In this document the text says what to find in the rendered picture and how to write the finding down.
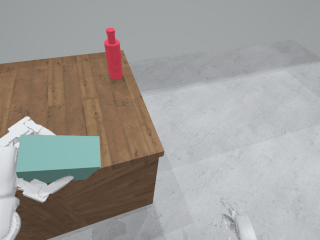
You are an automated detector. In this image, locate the right robot hand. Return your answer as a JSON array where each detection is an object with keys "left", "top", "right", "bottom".
[{"left": 218, "top": 197, "right": 257, "bottom": 240}]

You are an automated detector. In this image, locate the table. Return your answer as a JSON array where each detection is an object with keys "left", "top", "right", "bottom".
[{"left": 0, "top": 50, "right": 164, "bottom": 240}]

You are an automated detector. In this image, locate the left robot forearm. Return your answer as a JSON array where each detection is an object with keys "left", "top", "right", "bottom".
[{"left": 0, "top": 196, "right": 21, "bottom": 240}]

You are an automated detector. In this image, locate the sponge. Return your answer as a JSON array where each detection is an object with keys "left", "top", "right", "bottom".
[{"left": 16, "top": 134, "right": 101, "bottom": 183}]

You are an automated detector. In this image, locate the left robot hand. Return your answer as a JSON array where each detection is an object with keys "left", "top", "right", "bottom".
[{"left": 0, "top": 116, "right": 74, "bottom": 203}]

